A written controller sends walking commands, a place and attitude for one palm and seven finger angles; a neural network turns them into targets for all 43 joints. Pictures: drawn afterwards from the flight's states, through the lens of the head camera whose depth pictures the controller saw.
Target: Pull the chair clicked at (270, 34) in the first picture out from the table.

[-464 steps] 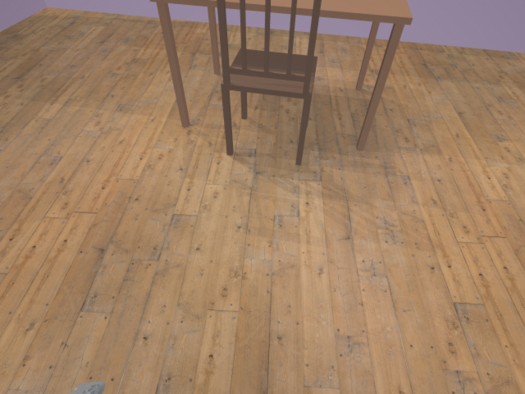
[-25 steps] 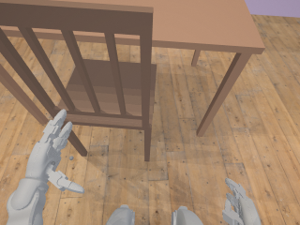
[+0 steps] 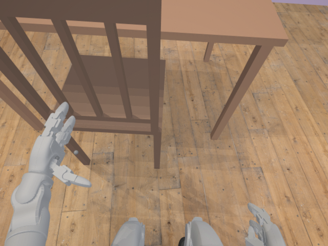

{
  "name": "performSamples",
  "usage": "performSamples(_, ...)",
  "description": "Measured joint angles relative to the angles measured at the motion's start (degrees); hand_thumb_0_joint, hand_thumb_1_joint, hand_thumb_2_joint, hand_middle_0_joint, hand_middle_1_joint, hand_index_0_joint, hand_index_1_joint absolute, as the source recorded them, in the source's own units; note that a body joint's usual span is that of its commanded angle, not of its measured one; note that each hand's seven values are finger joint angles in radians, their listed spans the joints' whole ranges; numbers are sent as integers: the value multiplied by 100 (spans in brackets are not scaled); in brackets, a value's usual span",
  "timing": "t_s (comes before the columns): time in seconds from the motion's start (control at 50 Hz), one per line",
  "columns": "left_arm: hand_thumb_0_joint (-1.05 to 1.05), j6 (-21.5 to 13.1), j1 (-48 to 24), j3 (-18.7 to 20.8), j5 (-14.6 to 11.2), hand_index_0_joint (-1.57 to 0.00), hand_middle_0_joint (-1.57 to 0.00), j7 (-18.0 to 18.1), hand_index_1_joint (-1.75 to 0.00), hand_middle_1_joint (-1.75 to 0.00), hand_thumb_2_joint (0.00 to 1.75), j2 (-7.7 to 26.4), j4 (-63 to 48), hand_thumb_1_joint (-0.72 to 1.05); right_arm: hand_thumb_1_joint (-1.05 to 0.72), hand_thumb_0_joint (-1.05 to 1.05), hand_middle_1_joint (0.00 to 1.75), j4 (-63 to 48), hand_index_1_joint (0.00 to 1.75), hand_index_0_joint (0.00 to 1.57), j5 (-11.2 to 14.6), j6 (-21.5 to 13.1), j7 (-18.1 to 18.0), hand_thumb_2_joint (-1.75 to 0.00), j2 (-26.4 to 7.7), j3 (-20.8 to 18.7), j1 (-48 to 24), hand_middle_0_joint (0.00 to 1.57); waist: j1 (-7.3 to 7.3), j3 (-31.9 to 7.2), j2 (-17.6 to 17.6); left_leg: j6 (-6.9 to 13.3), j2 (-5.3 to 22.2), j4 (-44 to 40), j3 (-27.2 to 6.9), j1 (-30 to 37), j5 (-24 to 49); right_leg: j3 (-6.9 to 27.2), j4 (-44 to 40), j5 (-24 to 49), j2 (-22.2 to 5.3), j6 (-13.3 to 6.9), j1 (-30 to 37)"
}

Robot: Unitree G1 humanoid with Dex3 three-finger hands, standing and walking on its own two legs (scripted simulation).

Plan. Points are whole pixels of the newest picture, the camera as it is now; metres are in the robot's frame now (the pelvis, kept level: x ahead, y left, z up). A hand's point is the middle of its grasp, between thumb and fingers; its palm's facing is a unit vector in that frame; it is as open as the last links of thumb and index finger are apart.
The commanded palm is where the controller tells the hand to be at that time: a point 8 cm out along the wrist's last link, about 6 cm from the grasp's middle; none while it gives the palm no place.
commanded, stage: aim the fingers beside a spindle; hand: left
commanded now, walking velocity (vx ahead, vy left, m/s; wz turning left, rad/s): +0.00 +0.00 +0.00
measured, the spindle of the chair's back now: (84, 79) +0.53 +0.24 +0.04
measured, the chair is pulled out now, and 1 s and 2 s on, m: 0.00 0.00 0.00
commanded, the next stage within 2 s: push the fingers through the gap in 1.20 s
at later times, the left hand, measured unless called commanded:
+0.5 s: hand (82, 136) +0.37 +0.22 +0.01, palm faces -0.04 -1.00 -0.05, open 16.9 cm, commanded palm +0.35 +0.27 +0.01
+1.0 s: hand (81, 133) +0.38 +0.22 +0.00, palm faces -0.04 -1.00 -0.06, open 16.9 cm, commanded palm +0.36 +0.27 +0.01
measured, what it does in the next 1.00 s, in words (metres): stands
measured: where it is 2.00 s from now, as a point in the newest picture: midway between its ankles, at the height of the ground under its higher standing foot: outside the picture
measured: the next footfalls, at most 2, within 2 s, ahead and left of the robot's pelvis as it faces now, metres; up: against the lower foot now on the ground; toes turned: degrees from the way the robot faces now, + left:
none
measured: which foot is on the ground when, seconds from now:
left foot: down 0.00-1.00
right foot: down 0.00-1.00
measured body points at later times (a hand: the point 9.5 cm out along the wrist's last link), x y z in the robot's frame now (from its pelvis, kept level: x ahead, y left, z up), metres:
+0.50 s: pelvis +0.00 +0.01 -0.01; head +0.12 +0.02 +0.42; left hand +0.37 +0.27 +0.02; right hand +0.12 -0.25 -0.12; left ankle +0.01 +0.11 -0.64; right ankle +0.03 -0.11 -0.64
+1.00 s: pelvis +0.00 +0.01 -0.02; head +0.13 +0.02 +0.41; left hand +0.38 +0.28 +0.01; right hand +0.10 -0.26 -0.12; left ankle +0.01 +0.11 -0.64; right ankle +0.03 -0.11 -0.64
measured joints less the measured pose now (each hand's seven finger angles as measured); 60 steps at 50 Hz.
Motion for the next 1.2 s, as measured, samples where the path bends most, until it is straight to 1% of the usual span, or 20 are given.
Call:
performSamples(0.3,-1,-79,-755,3,205,-6,-6,134,-8,-8,31,52,576,-49,-90,1,30,4,30,20,-58,177,67,-90,7,-17,13,20,-56,11,-16,43,-22,158,37,-310,-31,41,141,-10,-27,46,-310)
performSamples(0.38,-1,-91,-974,68,283,-6,-6,172,-8,-8,31,81,790,-49,-90,1,30,17,30,20,-80,250,77,-90,10,-3,12,20,-78,10,-15,51,-18,221,48,-408,-46,53,204,-18,-24,47,-414)
performSamples(0.44,-1,-131,-1103,122,294,-6,-6,190,-8,-8,31,117,901,-49,-90,1,30,34,30,20,-91,294,86,-90,18,-11,19,20,-94,10,-10,51,-12,266,54,-470,-58,60,247,-25,-20,47,-479)
performSamples(0.54,-1,-185,-1373,192,316,-6,-6,147,-8,-8,31,187,1204,-49,-90,1,30,77,30,20,-92,376,99,-90,11,-1,43,20,-106,-6,-15,55,-3,343,56,-581,-74,64,320,-35,-14,44,-594)
performSamples(0.68,-1,-222,-1809,275,396,-6,-6,113,-8,-8,31,310,1616,-49,-90,0,30,102,30,20,-107,443,107,-90,-33,-9,57,20,-164,28,-1,49,6,503,22,-817,-97,33,454,-51,-11,30,-809)
performSamples(0.82,-1,-200,-1781,339,396,-6,-6,108,-8,-8,31,317,1586,-49,-90,0,30,74,30,20,-101,578,157,-90,-26,-12,105,20,-206,22,-3,62,31,471,75,-828,-93,86,432,-28,16,41,-852)
performSamples(0.92,-1,-216,-1581,462,368,-6,-7,136,-8,-8,31,361,1451,-49,-90,1,30,22,30,20,-96,621,173,-90,-4,-10,140,20,-227,26,-12,60,52,441,77,-780,-104,90,389,-24,41,40,-806)
performSamples(1.06,-1,-280,-1474,302,281,-6,-6,48,-8,-8,31,297,1413,-49,-90,0,30,77,30,20,-77,573,152,-90,-22,-11,130,20,-158,3,-12,71,24,385,40,-710,-101,55,310,-29,19,56,-703)
performSamples(1.14,-1,-272,-1517,326,315,-6,-6,28,-8,-8,31,295,1462,-49,-90,0,30,64,30,20,-90,551,142,-90,-22,-10,51,20,-168,-2,-30,77,19,424,29,-741,-123,46,337,-48,14,63,-722)
performSamples(1.2,-1,-266,-1437,309,296,-6,-6,40,-8,-8,31,275,1273,-49,-90,0,30,26,30,20,-102,532,156,-90,-8,-42,8,20,-174,12,-20,76,16,427,29,-725,-132,48,331,-53,12,72,-702)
